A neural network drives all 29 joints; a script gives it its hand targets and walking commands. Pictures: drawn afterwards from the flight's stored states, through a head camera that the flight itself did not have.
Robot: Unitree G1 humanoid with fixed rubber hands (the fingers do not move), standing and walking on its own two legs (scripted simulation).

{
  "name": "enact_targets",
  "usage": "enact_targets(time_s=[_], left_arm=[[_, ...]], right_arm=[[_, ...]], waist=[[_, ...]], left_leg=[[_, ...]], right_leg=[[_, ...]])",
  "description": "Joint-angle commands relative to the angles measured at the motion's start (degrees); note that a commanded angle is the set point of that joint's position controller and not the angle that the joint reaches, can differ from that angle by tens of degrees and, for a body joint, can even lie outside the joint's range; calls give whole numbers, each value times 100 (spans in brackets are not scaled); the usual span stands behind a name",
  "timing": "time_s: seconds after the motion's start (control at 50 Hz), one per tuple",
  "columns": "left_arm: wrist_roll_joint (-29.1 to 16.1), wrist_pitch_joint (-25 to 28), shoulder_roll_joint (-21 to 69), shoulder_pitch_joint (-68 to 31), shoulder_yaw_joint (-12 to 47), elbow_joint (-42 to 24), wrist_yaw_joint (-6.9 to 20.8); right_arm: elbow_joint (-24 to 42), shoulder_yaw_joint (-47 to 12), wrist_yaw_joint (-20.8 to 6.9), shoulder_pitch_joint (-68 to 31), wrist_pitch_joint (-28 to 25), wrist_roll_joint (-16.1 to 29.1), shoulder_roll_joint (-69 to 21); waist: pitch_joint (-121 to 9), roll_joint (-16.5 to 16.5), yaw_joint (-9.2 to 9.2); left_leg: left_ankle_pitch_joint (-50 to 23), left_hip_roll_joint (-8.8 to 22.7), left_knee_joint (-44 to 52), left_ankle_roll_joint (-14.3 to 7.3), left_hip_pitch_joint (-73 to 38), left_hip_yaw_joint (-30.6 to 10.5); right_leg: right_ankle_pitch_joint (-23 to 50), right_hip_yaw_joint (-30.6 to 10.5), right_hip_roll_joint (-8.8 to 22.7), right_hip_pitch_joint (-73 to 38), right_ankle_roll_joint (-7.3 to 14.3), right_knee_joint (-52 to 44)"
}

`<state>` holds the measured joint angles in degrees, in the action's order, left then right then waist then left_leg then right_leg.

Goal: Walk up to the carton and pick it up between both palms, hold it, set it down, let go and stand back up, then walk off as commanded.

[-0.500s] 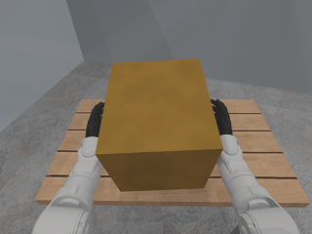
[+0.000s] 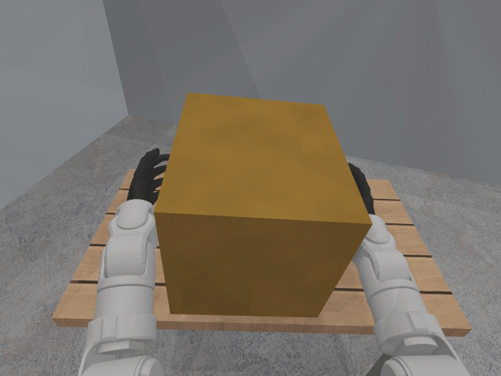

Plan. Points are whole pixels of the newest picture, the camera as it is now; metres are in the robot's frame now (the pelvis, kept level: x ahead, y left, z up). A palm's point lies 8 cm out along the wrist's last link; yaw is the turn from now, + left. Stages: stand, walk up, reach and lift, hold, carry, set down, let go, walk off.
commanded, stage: reach and lift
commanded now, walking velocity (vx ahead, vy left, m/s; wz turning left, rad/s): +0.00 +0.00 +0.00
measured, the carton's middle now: (251, 203) +0.40 +0.00 +0.11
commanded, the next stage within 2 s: hold in 1.04 s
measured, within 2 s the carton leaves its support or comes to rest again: neither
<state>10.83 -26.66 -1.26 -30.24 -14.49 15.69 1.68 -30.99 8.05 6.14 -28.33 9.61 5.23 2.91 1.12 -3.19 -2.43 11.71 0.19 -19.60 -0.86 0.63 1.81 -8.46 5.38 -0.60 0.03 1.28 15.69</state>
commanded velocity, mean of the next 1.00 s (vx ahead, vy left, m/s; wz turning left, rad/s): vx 0.00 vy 0.00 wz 0.00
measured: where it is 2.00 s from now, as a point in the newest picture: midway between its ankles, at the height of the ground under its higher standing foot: outside the picture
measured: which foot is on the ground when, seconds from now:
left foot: down 0.00-1.00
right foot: down 0.00-1.00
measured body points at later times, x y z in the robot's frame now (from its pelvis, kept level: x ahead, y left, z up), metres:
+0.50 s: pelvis -0.04 -0.03 +0.00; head -0.08 +0.00 +0.45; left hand +0.35 +0.16 +0.18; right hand +0.35 -0.19 +0.16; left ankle +0.00 +0.10 -0.75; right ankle +0.01 -0.10 -0.75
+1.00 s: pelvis -0.01 -0.01 +0.00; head -0.05 +0.02 +0.45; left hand +0.37 +0.17 +0.20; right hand +0.36 -0.18 +0.17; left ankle +0.00 +0.10 -0.75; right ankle +0.01 -0.10 -0.75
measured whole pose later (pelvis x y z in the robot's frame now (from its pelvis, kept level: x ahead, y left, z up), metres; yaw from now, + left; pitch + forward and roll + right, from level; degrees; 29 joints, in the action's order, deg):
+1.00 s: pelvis -0.01 -0.01 +0.00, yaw +1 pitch -8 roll -1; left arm 12.4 -35.3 -3.4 -33.9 -15.8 9.5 3.5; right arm -28.8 7.7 6.9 -34.1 15.2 7.6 2.9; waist 1.2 -3.5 -4.6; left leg 10.7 0.2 -19.4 -0.2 1.0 0.1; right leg -8.4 7.0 -0.7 0.2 2.0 16.2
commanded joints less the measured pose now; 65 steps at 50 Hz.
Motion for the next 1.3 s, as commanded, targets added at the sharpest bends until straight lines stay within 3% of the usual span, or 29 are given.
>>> enact_targets(time_s=[0.0,0.02,0.06,0.1,0.12,0.14,0.16,0.18,0.22,0.26,0.32,0.38,0.44,0.62,0.7,0.72,0.74,0.78,0.86,0.9,0.96,0.98,1.0,1.08,1.12,1.14,1.22,1.28], left_arm=[[-589,-1,3324,-3280,2855,-880,549],[-585,-39,3369,-3359,2851,-900,530],[-457,-212,3196,-3065,2623,-553,530],[-358,-298,3053,-3058,2490,-648,566],[-347,-340,2952,-3096,2376,-437,610],[-262,-353,2913,-3200,2235,-434,633],[-324,-331,2980,-3405,2303,-506,637],[-332,-337,2954,-3464,2221,-363,648],[-314,-283,2816,-3673,2036,-306,668],[-351,-207,2808,-3965,2011,-304,673],[-318,-106,2647,-4154,1809,-98,659],[-201,-132,2431,-4118,1527,343,744],[-126,-165,2317,-3983,1372,536,856],[-373,-119,2448,-4294,1604,147,940],[-252,-258,2361,-4232,1586,-18,968],[-269,-317,2439,-4141,1679,11,983],[-258,-335,2418,-4097,1640,-137,1001],[-370,-418,2589,-3993,1911,-425,959],[-483,-554,2755,-3723,2174,-1017,829],[-569,-664,2748,-3542,2402,-1380,798],[-414,-869,2610,-3300,2239,-1355,793],[-445,-932,2617,-3150,2301,-1485,792],[-440,-978,2608,-3180,2374,-1638,803],[-554,-1088,2719,-3121,2613,-2267,741],[-541,-1198,2706,-3056,2637,-2282,726],[-554,-1202,2663,-3001,2655,-2387,736],[-326,-1396,2466,-2875,2354,-2042,810],[-399,-1441,2537,-2908,2455,-2264,847]], right_arm=[[1811,-1971,-769,-4613,-454,151,-2568],[1679,-1858,-774,-4536,-420,100,-2508],[1463,-1685,-820,-4468,-283,8,-2341],[1288,-1568,-840,-4279,-196,-11,-2306],[1212,-1487,-852,-4371,-144,-52,-2268],[1232,-1472,-882,-4525,-140,-41,-2311],[1216,-1394,-895,-4609,-146,-109,-2384],[1210,-1340,-921,-4783,-134,-128,-2370],[1255,-1344,-928,-5040,-155,-172,-2593],[1176,-1359,-937,-5128,-162,-185,-2707],[1153,-1446,-938,-5387,-169,-207,-2862],[770,-1308,-890,-5342,-99,-334,-2843],[673,-1283,-834,-5268,-61,-344,-2794],[838,-1492,-635,-5339,-19,-121,-3012],[757,-1501,-582,-5189,75,-30,-2865],[777,-1496,-565,-5136,105,-2,-2811],[855,-1562,-567,-5103,119,9,-2851],[1026,-1696,-539,-5024,130,189,-2788],[1612,-2091,-549,-4978,138,525,-2786],[1888,-2230,-506,-4699,206,633,-2638],[1856,-2245,-507,-4542,406,609,-2447],[2081,-2295,-526,-4532,407,685,-2436],[2073,-2290,-515,-4452,439,669,-2400],[2824,-2516,-556,-4608,474,913,-2414],[2823,-2512,-542,-4538,565,945,-2354],[3001,-2594,-524,-4475,595,929,-2365],[2527,-2407,-547,-4326,788,869,-2143],[2606,-2383,-553,-4345,807,847,-2177]], waist=[[-2099,792,-75],[-2101,809,-156],[-1870,711,-145],[-1838,666,-178],[-1668,525,-184],[-1743,476,-84],[-1815,440,-159],[-1791,433,-119],[-1935,311,23],[-2059,327,5],[-2278,258,163],[-2112,210,126],[-1968,97,88],[-2108,164,-186],[-1840,351,-180],[-1722,404,-279],[-1796,328,-240],[-1843,490,-310],[-2195,694,-195],[-2269,667,-322],[-1879,572,-264],[-1971,551,-234],[-1946,576,-320],[-2276,630,-213],[-2157,681,-224],[-2198,535,-258],[-1626,535,-194],[-1758,519,-250]], left_leg=[[-2187,-35,130,472,-265,-298],[-2180,5,173,469,-288,-322],[-1610,-28,312,353,-45,-289],[-1231,-55,424,290,163,-246],[-734,-91,527,210,447,-229],[-428,-120,588,143,562,-195],[-218,-117,643,125,693,-183],[34,-144,692,64,791,-157],[54,-201,679,-44,833,-65],[123,-235,672,-76,893,-45],[193,-277,655,-156,915,1],[444,-330,651,-232,1014,63],[425,-340,658,-254,993,90],[-150,-348,534,-147,710,-18],[-270,-290,550,-85,583,-41],[-298,-291,552,-62,556,-57],[-456,-271,524,-56,460,-51],[-880,-231,467,53,357,-131],[-1913,-153,216,219,-136,-220],[-2274,-158,98,308,-300,-269],[-2066,-133,219,314,-200,-278],[-2227,-102,198,313,-247,-287],[-2221,-96,202,328,-291,-303],[-2908,-66,46,430,-531,-321],[-2916,-66,42,464,-549,-328],[-2947,-74,30,432,-593,-310],[-2206,-88,240,347,-262,-253],[-2209,-93,249,345,-236,-238]], right_leg=[[845,-142,-227,-192,-15,-34],[838,-129,-235,-215,-19,-18],[656,-130,-182,-229,-11,-57],[714,-179,-104,-464,-51,-36],[543,-196,-58,-542,-64,-62],[431,-214,-27,-597,-82,-57],[343,-214,4,-643,-95,-38],[150,-238,45,-623,-98,-67],[113,-262,103,-667,-149,-58],[67,-236,114,-705,-194,-9],[-36,-281,157,-716,-243,-5],[-391,-344,246,-691,-273,-47],[-430,-345,267,-697,-296,-110],[486,-279,237,-893,-360,-26],[408,-228,195,-813,-317,-55],[442,-208,170,-802,-306,-60],[574,-188,129,-845,-304,-36],[954,-138,69,-916,-281,5],[1360,-131,-73,-875,-236,44],[1673,-131,-111,-913,-227,53],[1376,-125,-133,-812,-204,-10],[1431,-119,-160,-850,-196,9],[1456,-127,-148,-852,-190,8],[1791,-150,-232,-858,-172,41],[1758,-147,-253,-772,-151,29],[1914,-182,-216,-870,-183,8],[1448,-194,-183,-787,-135,-52],[1620,-215,-170,-874,-133,-29]])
